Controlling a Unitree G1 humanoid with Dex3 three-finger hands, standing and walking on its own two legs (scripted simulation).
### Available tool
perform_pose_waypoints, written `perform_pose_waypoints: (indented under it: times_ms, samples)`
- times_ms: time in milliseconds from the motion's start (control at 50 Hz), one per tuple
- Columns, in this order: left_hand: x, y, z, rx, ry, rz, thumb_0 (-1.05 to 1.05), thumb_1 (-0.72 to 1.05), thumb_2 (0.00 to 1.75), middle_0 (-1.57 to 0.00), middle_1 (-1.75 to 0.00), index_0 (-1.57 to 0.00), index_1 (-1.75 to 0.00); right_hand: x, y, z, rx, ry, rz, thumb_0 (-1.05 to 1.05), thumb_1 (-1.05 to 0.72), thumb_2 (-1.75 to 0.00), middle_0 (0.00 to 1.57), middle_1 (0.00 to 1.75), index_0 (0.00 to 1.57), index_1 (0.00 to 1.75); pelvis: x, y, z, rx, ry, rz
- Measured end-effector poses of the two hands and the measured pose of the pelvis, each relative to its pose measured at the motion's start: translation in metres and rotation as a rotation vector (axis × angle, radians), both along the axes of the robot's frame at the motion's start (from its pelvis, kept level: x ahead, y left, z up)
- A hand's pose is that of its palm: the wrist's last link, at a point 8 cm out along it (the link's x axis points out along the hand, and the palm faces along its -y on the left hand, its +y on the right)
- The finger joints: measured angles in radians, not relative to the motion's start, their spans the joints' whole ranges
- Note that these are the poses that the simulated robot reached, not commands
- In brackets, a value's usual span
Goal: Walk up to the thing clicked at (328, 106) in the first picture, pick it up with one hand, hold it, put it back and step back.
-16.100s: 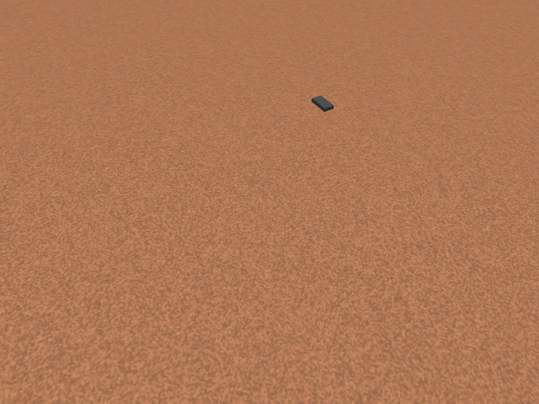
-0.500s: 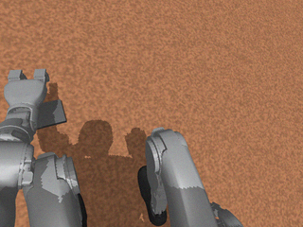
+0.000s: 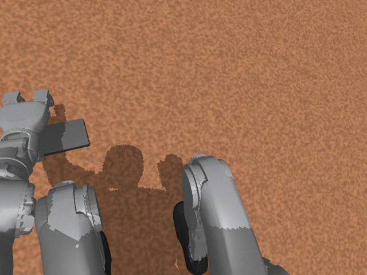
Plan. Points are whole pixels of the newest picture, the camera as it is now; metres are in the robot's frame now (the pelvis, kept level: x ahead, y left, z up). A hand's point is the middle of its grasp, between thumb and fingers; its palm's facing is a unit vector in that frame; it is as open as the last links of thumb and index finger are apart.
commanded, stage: close in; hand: left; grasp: from above
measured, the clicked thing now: (58, 138) +0.46 +0.22 -0.30
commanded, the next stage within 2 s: rest palm in 0.06 s
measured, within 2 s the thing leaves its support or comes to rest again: neither
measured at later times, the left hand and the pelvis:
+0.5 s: hand (49, 136) +0.45 +0.23 -0.24, palm faces -0.48 -0.10 -0.87, open 14.0 cm; pelvis +0.00 +0.00 -0.01, yaw -2 degrees
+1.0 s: hand (46, 136) +0.45 +0.23 -0.25, palm faces -0.41 -0.05 -0.91, open 13.9 cm; pelvis +0.00 +0.01 -0.01, yaw -5 degrees
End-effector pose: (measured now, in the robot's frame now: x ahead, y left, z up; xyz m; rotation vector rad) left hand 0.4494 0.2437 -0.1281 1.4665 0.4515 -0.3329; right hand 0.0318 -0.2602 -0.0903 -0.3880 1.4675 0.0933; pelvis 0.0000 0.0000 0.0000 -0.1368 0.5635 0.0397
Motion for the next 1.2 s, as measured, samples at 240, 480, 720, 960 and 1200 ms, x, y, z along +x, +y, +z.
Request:
perform_pose_waypoints:
  times_ms: [240, 480, 720, 960, 1200]
  samples:
    - [-0.004, -0.033, -0.019, -0.011, -0.041, -0.073, 0.0, -0.49, 0.96, -0.07, -1.04, -0.1, -1.01, 0.022, -0.006, 0.018, -0.033, -0.084, 0.069, 0.0, -0.9, -0.89, 0.2, 0.3, 0.2, 0.3, -0.002, -0.001, 0.003, -0.008, -0.006, -0.006]
    - [0.009, -0.017, -0.054, 0.011, -0.003, 0.048, 0.0, -0.48, 0.96, -0.07, -1.02, -0.09, -1.01, -0.021, 0.0, 0.011, 0.024, 0.055, 0.084, 0.0, -0.91, -0.89, 0.2, 0.3, 0.2, 0.3, 0.0, 0.0, -0.01, -0.019, -0.02, -0.026]
    - [0.003, -0.012, -0.071, -0.027, 0.037, -0.013, 0.0, -0.46, 0.94, -0.07, -1.05, -0.1, -1.02, -0.019, 0.019, 0.012, 0.091, 0.088, 0.136, 0.01, -0.91, -0.9, 0.2, 0.3, 0.2, 0.3, 0.007, 0.001, -0.01, -0.049, -0.039, -0.035]
    - [0.003, -0.01, -0.062, 0.025, -0.071, -0.036, 0.0, -0.45, 0.92, -0.07, -1.06, -0.1, -1.02, 0.001, 0.007, 0.024, 0.05, 0.007, 0.204, 0.0, -0.91, -0.9, 0.2, 0.3, 0.2, 0.3, 0.0, 0.004, -0.009, -0.071, -0.061, -0.044]
    - [0.01, -0.009, -0.077, 0.0, 0.016, 0.041, 0.0, -0.48, 0.94, -0.07, -1.05, -0.09, -1.03, -0.012, 0.01, 0.039, 0.045, 0.037, 0.19, 0.0, -0.91, -0.9, 0.2, 0.3, 0.2, 0.3, -0.001, 0.006, -0.006, -0.083, -0.055, -0.042]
